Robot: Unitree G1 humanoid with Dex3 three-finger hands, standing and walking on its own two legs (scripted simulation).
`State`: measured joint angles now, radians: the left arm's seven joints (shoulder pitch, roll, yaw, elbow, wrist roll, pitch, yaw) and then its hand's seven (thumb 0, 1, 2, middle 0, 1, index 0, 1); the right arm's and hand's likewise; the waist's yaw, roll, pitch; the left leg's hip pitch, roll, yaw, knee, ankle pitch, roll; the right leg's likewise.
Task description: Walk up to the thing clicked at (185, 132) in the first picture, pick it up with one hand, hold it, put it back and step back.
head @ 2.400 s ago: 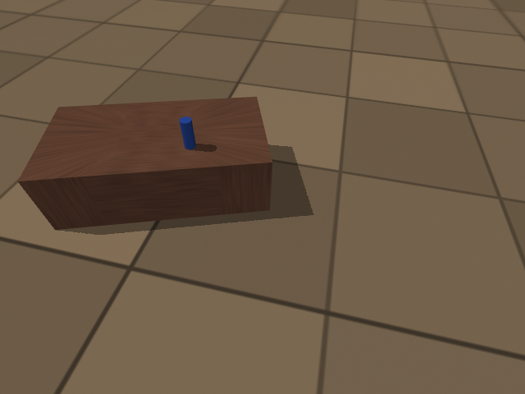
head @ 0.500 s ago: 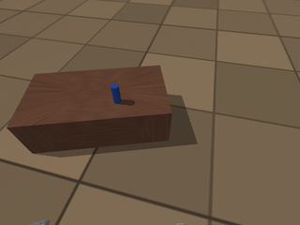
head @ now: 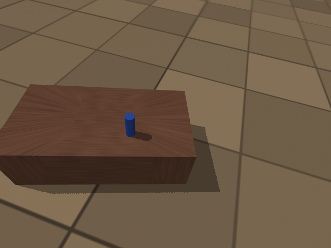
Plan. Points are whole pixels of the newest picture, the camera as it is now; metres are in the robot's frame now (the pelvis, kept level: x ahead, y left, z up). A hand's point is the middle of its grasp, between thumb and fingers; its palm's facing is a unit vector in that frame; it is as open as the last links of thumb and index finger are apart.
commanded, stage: walk up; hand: left
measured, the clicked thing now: (130, 125) +0.79 +0.16 -0.36
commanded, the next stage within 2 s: none
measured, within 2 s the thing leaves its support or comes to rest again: neither
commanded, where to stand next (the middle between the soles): +0.33 -0.03 m, yaw +0 degrees
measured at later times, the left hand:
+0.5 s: hand (80, 213) +0.24 +0.22 -0.11, palm faces -0.02 -0.92 -0.40, open 7.4 cm
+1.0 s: hand (85, 192) +0.32 +0.24 -0.16, palm faces -0.03 -0.93 -0.37, open 7.4 cm
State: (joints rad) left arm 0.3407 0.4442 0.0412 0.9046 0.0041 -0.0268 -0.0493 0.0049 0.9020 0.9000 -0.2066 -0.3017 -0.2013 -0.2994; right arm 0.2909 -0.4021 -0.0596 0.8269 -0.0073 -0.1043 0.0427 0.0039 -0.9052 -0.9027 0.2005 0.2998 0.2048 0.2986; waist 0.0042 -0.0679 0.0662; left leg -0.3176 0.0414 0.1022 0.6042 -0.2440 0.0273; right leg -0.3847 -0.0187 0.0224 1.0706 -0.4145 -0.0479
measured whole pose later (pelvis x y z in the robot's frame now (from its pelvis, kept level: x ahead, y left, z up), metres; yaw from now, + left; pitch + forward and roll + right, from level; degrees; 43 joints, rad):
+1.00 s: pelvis +0.27 -0.03 -0.01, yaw +0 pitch -2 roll -1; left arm 0.24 0.39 0.02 0.97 0.01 -0.03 0.00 0.00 0.90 0.90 -0.21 -0.30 -0.20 -0.30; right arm 0.16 -0.39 -0.02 0.89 0.00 -0.02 0.01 0.00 -0.90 -0.90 0.20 0.30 0.21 0.30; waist 0.00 0.02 0.10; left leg -0.38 0.07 0.05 0.71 -0.29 0.01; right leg -0.30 -0.02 -0.04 0.65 -0.30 0.01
